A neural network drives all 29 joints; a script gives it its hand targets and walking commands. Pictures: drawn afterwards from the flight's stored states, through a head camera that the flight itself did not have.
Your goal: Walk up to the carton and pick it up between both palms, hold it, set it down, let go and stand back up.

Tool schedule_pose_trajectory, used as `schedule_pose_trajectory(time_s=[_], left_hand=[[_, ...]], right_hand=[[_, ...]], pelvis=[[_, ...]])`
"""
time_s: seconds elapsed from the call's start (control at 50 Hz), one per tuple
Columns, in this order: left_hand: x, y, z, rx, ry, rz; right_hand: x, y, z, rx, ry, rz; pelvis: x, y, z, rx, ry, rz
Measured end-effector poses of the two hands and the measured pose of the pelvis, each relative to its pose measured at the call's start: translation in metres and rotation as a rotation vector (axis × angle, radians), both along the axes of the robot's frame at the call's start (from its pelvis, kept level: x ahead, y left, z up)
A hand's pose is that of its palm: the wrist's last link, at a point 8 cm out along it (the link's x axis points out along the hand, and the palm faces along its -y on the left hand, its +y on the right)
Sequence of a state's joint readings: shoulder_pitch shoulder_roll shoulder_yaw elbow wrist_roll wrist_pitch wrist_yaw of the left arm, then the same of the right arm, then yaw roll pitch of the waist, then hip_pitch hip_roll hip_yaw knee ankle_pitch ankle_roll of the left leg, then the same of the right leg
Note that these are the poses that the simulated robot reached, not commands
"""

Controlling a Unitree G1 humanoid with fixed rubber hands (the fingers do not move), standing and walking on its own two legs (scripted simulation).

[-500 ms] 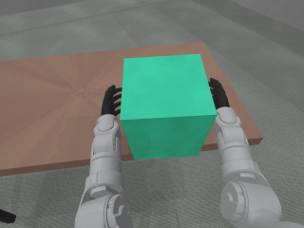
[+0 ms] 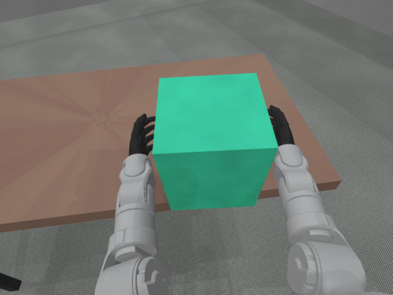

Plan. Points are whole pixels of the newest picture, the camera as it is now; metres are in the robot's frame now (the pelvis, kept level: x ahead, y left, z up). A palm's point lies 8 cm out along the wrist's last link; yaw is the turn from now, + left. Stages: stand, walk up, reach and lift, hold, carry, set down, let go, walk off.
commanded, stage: set down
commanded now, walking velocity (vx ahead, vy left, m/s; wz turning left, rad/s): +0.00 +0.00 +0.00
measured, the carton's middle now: (210, 146) +0.43 -0.02 +0.06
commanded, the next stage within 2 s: none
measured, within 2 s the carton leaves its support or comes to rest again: rests again in 0.04 s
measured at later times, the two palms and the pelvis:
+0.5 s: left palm (117, 164) +0.39 +0.19 +0.07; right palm (277, 151) +0.41 -0.17 +0.06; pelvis +0.00 +0.01 +0.00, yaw -1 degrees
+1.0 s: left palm (107, 154) +0.39 +0.20 +0.10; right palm (292, 137) +0.41 -0.19 +0.11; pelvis -0.02 +0.01 -0.01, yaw -1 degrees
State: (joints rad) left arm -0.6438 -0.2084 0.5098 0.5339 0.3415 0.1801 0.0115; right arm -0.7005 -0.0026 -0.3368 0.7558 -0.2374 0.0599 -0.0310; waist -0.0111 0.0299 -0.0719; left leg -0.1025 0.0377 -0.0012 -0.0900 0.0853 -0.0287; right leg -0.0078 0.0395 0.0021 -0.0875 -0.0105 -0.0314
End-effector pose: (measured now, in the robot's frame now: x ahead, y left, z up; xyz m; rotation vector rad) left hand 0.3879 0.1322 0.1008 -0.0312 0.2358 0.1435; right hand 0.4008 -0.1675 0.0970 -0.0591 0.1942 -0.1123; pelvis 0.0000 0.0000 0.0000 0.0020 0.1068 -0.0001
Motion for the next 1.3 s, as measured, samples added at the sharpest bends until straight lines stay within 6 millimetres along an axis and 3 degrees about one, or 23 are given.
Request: schedule_pose_trajectory(time_s=[0.2,0.3,0.4,0.46,0.58,0.74,0.94,1.08,1.3], left_hand=[[0.004,0.007,-0.016,0.015,0.059,-0.015],[-0.001,0.025,-0.039,0.001,0.149,0.043],[-0.005,0.044,-0.046,0.000,0.152,0.080],[-0.004,0.054,-0.041,0.000,0.130,0.091],[0.003,0.057,-0.022,0.032,0.089,0.046],[0.002,0.053,-0.016,0.018,0.117,0.018],[-0.003,0.064,-0.006,0.007,0.125,0.053],[-0.001,0.072,0.011,0.011,0.127,0.066],[-0.004,0.078,0.035,0.010,0.163,0.061]], right_hand=[[0.005,0.002,-0.007,-0.025,0.016,0.007],[0.005,0.003,-0.018,-0.013,0.049,-0.010],[0.002,0.003,-0.033,-0.044,0.101,0.004],[0.003,0.003,-0.037,-0.030,0.117,0.012],[0.011,-0.001,-0.026,-0.027,0.092,0.034],[0.011,-0.016,-0.007,-0.011,0.064,0.023],[0.003,-0.023,-0.001,-0.009,0.107,0.035],[0.008,-0.022,0.021,0.000,0.100,0.037],[0.011,-0.040,0.050,0.017,0.126,0.010]], pelvis=[[0.002,0.001,0.000,-0.001,0.004,-0.021],[-0.001,0.004,0.001,-0.001,0.008,-0.040],[-0.003,0.006,0.000,0.001,0.034,-0.037],[-0.003,0.008,0.000,0.001,0.062,-0.031],[-0.003,0.013,-0.001,-0.003,0.098,-0.012],[-0.006,0.018,-0.002,-0.002,0.082,-0.017],[-0.019,0.015,-0.004,-0.002,0.068,-0.021],[-0.027,0.013,-0.006,-0.004,0.080,-0.012],[-0.035,0.012,-0.008,-0.005,0.069,-0.010]])
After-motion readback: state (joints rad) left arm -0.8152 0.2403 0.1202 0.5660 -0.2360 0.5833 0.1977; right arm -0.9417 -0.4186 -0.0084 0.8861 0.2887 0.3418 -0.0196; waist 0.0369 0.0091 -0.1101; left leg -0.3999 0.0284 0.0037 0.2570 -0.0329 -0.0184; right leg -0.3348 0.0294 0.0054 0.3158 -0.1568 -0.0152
